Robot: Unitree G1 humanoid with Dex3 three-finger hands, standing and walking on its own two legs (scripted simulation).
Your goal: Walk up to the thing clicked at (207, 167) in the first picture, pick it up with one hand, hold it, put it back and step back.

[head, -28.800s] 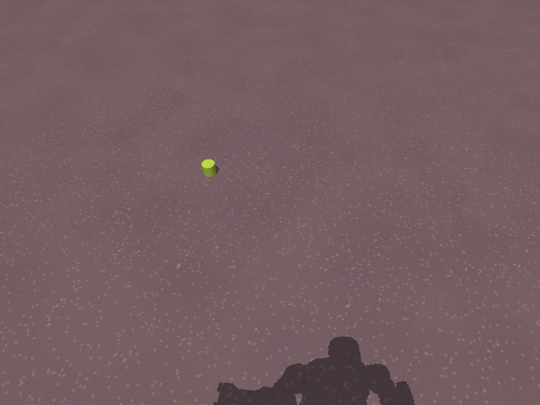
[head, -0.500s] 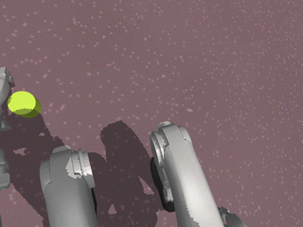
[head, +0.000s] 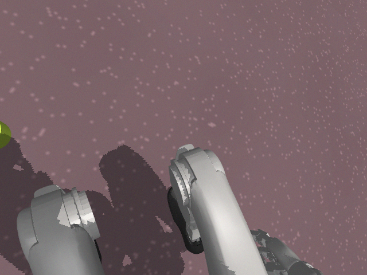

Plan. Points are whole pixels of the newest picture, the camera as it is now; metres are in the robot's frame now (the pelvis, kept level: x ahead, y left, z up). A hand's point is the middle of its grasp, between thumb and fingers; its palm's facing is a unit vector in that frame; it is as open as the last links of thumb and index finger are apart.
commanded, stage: rest palm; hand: left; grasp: from above
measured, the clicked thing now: out of the picture +0.45 +0.31 -0.27
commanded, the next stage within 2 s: close in 0.34 s
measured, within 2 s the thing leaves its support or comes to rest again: neither
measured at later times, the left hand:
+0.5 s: hand out of the picture +0.43 +0.31 -0.23, palm faces -0.44 -0.15 -0.89, open 13.8 cm
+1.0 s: hand out of the picture +0.44 +0.32 -0.24, palm faces -0.43 -0.15 -0.89, open 12.4 cm
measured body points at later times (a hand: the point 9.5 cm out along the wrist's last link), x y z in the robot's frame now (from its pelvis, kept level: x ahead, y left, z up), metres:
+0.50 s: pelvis +0.00 +0.00 +0.00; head +0.26 +0.12 +0.35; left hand +0.45 +0.31 -0.18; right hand +0.05 -0.27 -0.06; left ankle +0.06 +0.13 -0.26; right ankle +0.11 -0.14 -0.26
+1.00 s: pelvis +0.00 +0.01 +0.00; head +0.27 +0.12 +0.34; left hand +0.46 +0.32 -0.19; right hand +0.04 -0.25 -0.06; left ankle +0.06 +0.13 -0.26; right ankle +0.11 -0.14 -0.26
